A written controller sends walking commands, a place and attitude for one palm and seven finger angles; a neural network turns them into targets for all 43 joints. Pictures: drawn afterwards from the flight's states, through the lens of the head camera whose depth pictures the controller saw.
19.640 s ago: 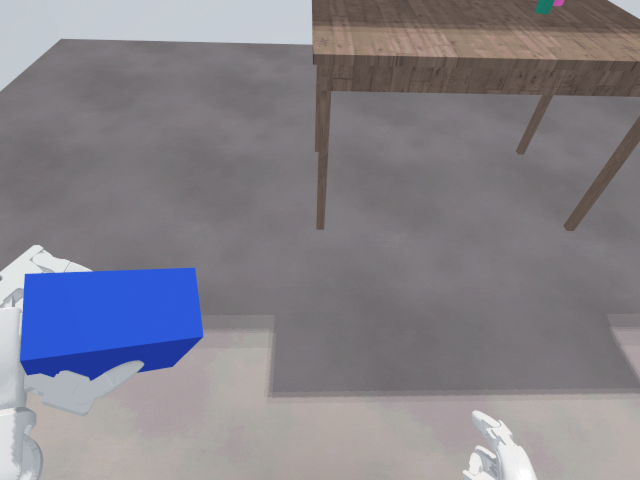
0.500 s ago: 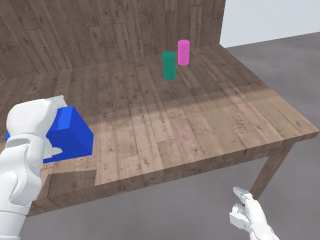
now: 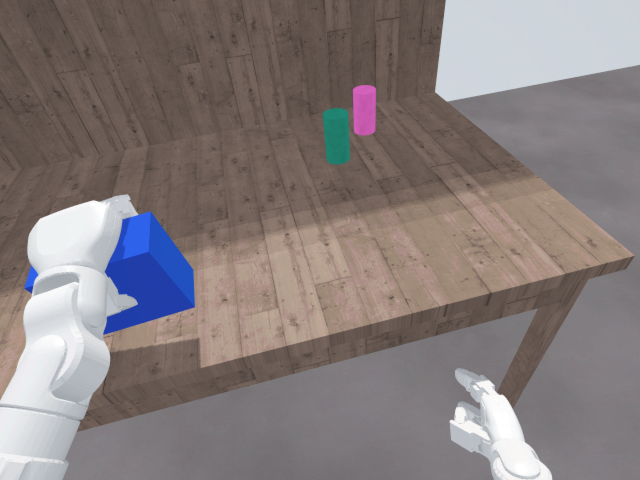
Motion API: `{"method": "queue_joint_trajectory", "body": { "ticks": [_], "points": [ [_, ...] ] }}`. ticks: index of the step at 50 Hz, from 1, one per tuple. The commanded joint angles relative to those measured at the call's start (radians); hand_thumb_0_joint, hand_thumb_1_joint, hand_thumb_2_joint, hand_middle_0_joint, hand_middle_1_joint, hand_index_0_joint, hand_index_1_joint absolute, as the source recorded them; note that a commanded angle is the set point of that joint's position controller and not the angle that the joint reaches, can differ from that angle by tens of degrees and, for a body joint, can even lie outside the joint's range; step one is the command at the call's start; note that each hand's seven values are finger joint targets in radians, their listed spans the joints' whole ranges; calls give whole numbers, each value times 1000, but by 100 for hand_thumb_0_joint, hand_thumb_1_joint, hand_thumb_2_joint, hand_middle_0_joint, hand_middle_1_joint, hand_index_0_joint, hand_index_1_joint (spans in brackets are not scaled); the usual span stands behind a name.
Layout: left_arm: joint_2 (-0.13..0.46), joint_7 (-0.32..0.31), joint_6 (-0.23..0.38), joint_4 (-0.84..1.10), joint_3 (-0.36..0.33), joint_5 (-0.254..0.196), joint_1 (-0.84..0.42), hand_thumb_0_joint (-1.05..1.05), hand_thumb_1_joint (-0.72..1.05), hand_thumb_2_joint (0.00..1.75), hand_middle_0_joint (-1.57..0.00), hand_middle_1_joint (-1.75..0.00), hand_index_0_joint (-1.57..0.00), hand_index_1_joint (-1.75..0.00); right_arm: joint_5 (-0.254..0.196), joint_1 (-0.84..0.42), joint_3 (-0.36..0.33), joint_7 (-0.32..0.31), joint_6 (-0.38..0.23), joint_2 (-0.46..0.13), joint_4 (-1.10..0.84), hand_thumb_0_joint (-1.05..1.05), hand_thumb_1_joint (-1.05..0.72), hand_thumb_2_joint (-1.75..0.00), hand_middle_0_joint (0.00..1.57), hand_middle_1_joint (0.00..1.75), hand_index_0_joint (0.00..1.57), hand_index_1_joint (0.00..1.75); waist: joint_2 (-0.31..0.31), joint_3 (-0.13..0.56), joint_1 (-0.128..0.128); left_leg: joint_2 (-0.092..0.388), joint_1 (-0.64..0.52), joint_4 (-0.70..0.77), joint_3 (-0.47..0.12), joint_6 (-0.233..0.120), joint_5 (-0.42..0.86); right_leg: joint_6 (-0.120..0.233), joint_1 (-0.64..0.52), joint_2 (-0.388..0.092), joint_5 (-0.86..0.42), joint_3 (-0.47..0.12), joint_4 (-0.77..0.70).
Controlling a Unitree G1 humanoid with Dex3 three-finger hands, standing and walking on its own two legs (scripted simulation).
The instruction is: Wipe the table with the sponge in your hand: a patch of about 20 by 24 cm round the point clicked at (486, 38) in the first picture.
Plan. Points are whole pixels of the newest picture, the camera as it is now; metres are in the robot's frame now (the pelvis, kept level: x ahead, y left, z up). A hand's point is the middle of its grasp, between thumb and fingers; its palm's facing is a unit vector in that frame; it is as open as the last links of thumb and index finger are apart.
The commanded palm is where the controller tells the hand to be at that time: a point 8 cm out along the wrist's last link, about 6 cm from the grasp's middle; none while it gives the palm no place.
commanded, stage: move the sponge above the wiping area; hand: left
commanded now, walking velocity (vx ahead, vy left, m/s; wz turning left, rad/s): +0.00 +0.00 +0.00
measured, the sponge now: (130, 286) +0.29 +0.31 +0.11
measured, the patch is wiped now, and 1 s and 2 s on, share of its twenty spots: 0.00 0.00 0.05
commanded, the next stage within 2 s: lower the sponge onto the table in 0.58 s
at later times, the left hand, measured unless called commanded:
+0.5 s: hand (135, 292) +0.27 +0.28 +0.13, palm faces -0.06 -0.06 -1.00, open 10.3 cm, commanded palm +0.24 +0.28 +0.21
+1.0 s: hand (140, 304) +0.26 +0.28 +0.12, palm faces -0.06 -0.06 -1.00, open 10.3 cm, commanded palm +0.23 +0.30 +0.21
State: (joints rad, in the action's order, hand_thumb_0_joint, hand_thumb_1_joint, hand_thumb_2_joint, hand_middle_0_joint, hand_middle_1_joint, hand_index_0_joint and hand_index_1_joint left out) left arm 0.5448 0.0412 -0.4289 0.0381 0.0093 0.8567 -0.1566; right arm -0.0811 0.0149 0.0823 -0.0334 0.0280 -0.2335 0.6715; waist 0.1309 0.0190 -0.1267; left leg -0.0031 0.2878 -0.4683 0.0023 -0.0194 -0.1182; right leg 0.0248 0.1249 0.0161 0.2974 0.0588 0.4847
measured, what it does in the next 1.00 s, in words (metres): stands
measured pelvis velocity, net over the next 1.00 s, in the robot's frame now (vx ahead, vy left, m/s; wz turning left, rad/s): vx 0.01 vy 0.00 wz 0.00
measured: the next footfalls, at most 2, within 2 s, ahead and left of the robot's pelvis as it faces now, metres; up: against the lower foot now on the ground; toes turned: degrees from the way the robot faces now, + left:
none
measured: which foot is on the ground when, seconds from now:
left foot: down 0.00-1.00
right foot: down 0.00-1.00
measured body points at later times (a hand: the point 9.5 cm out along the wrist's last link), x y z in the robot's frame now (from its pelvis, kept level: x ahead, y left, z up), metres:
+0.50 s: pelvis +0.02 -0.02 +0.00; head +0.00 -0.08 +0.44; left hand +0.27 +0.28 +0.18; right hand +0.26 -0.23 -0.09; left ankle +0.09 +0.10 -0.74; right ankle -0.02 -0.11 -0.74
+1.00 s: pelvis +0.01 +0.00 +0.00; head -0.01 -0.04 +0.45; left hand +0.26 +0.28 +0.17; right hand +0.26 -0.20 -0.08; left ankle +0.09 +0.10 -0.74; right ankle -0.02 -0.11 -0.74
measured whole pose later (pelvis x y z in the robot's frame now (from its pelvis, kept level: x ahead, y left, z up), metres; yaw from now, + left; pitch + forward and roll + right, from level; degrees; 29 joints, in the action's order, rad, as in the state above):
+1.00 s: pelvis +0.01 +0.00 +0.00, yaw +0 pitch -4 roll -1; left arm 0.58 0.18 -0.26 0.12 0.05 0.86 0.00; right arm -0.06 0.03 0.05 -0.07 -0.01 -0.27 0.65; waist 0.13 -0.02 -0.12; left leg 0.00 0.30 -0.51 -0.01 -0.02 -0.15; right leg 0.03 0.12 0.02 0.31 0.06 0.50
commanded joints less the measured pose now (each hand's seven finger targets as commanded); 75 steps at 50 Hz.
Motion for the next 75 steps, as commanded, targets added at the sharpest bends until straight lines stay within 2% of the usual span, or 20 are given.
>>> {"method": "queue_joint_trajectory", "body": {
  "ticks": [1, 8, 9, 13, 19, 24, 28, 29, 33, 34, 37, 41, 44, 48, 53, 61, 64, 68, 71, 75],
  "points": [
    [117, 49, 4, 204, 30, 26, -167, 0, 10, 130, -120, -160, -120, -160, -3, -234, -44, -4, -56, -112, -208, 0, -90, -90, 20, 30, 20, 30, -60, 136, 17, -20, -159, 49, -40, -7, -111, 31, 130, 19, -39, -31, -109],
    [481, -19, 125, 359, -270, 117, -367, 0, 10, 130, -120, -160, -120, -160, 37, -193, -55, -41, -101, -116, -192, 0, -90, -90, 20, 30, 20, 30, 8, 256, -24, -40, -253, 15, -57, -24, 20, 60, 79, 44, -80, -99, -112],
    [375, -33, 135, 307, -204, 89, -375, 0, 10, 130, -120, -160, -120, -160, 31, -196, -48, -45, -110, -91, -185, 0, -90, -90, 20, 30, 20, 30, -25, 227, -8, -45, -249, 8, -38, -22, 41, 54, 89, 34, -93, -74, -118],
    [356, -49, 91, 114, -228, 38, -308, 0, 10, 130, -120, -160, -120, -160, 16, -195, -65, -32, -91, -121, -144, 0, -90, -90, 20, 30, 20, 30, 7, 148, -18, -43, -223, 21, -35, -7, 46, 58, 94, 29, -132, -106, -148],
    [191, 92, 12, 85, -49, 6, -79, 0, 10, 130, -120, -160, -120, -160, 3, -215, -61, -8, -62, -131, -186, 0, -90, -90, 20, 30, 20, 30, -113, 146, 10, -41, -161, -19, -3, -21, 79, 20, 67, 1, -290, -69, -105],
    [300, 146, 105, 308, -126, 22, -76, 0, 10, 130, -120, -160, -120, -160, 18, -206, -56, -10, -69, -117, -229, 0, -90, -90, 20, 30, 20, 30, -139, 201, 14, -44, -200, -57, -8, -44, 125, 12, 63, 1, -359, -71, -77],
    [558, 36, 227, 450, -415, 30, -71, 0, 10, 130, -120, -160, -120, -160, 46, -161, -68, -36, -93, -125, -216, 0, -90, -90, 20, 30, 20, 30, -59, 247, -30, -53, -252, -70, -19, -39, 193, 40, 39, 15, -419, -138, -87],
    [454, 2, 235, 447, -350, 27, -102, 0, 10, 130, -120, -160, -120, -160, 48, -145, -64, -41, -98, -97, -213, 0, -90, -90, 20, 30, 20, 30, -41, 243, -17, -56, -255, -68, -2, -37, 205, 37, 45, 10, -409, -105, -84],
    [417, -92, 162, 254, -360, -3, -158, 0, 10, 130, -120, -160, -120, -160, 27, -166, -88, -27, -80, -123, -158, 0, -90, -90, 20, 30, 20, 30, 65, 139, -16, -37, -236, -35, -12, -7, 139, 60, 93, 20, -283, -148, -133],
    [367, -94, 132, 175, -315, -12, -155, 0, 10, 130, -120, -160, -120, -160, 25, -156, -91, -25, -73, -129, -146, 0, -90, -90, 20, 30, 20, 30, 5, 127, -10, -30, -209, -30, -3, -7, 131, 47, 90, 11, -278, -114, -126],
    [321, -29, 63, 78, -228, -33, -96, 0, 10, 130, -120, -160, -120, -160, 14, -183, -87, -25, -53, -148, -147, 0, -90, -90, 20, 30, 20, 30, -104, 111, 4, -31, -164, -19, 4, -14, 87, 16, 89, -1, -276, -87, -127],
    [202, 87, 53, 162, -51, -33, -92, 0, 10, 130, -120, -160, -120, -160, 0, -220, -68, -26, -63, -131, -194, 0, -90, -90, 20, 30, 20, 30, -70, 125, 31, -35, -176, -15, -13, -25, 46, 11, 112, -1, -237, -56, -115],
    [263, 121, 98, 223, -65, 13, -169, 0, 10, 130, -120, -160, -120, -160, 8, -209, -59, -36, -84, -122, -210, 0, -90, -90, 20, 30, 20, 30, -96, 166, 36, -36, -189, -18, -31, -32, 13, 16, 123, 4, -168, -58, -108],
    [472, 59, 217, 430, -276, 53, -234, 0, 10, 130, -120, -160, -120, -160, 32, -190, -65, -46, -104, -116, -218, 0, -90, -90, 20, 30, 20, 30, -13, 266, -13, -30, -263, -3, -58, -35, 55, 43, 82, 30, -148, -75, -99],
    [387, -77, 172, 234, -320, 24, -239, 0, 10, 130, -120, -160, -120, -160, 27, -184, -73, -31, -84, -114, -159, 0, -90, -90, 20, 30, 20, 30, 60, 179, -34, -14, -231, 46, -58, 2, 22, 65, 102, 41, -95, -81, -124],
    [96, 15, 37, 129, 7, -3, -121, 0, 10, 130, -120, -160, -120, -160, -2, -212, -62, -11, -48, -123, -188, 0, -90, -90, 20, 30, 20, 30, -64, 117, 21, -7, -153, 81, -62, 0, -156, 28, 143, 26, -41, -16, -114],
    [131, 46, 46, 179, 28, 47, -215, 0, 10, 130, -120, -160, -120, -160, -1, -212, -53, -20, -69, -119, -208, 0, -90, -90, 20, 30, 20, 30, -87, 155, 31, -15, -154, 72, -76, -12, -189, 31, 141, 27, -12, -25, -93],
    [340, 11, 143, 342, -117, 124, -425, 0, 10, 130, -120, -160, -120, -160, 23, -189, -63, -41, -94, -117, -207, 0, -90, -90, 20, 30, 20, 30, 23, 273, 14, -9, -210, 80, -113, -24, -209, 44, 91, 50, -26, -49, -51],
    [204, -21, 151, 155, -82, 71, -291, 0, 10, 130, -120, -160, -120, -160, 22, -149, -67, -42, -95, -109, -157, 0, -90, -90, 20, 30, 20, 30, -27, 190, 13, -11, -207, 82, -106, -8, -171, 44, 142, 47, -32, -16, -76],
    [221, -41, 75, 53, -125, 61, -197, 0, 10, 130, -120, -160, -120, -160, 17, -172, -72, -20, -62, -127, -143, 0, -90, -90, 20, 30, 20, 30, -52, 167, -19, -10, -160, 73, -70, 3, -111, 45, 113, 38, -43, -23, -87]
  ]
}}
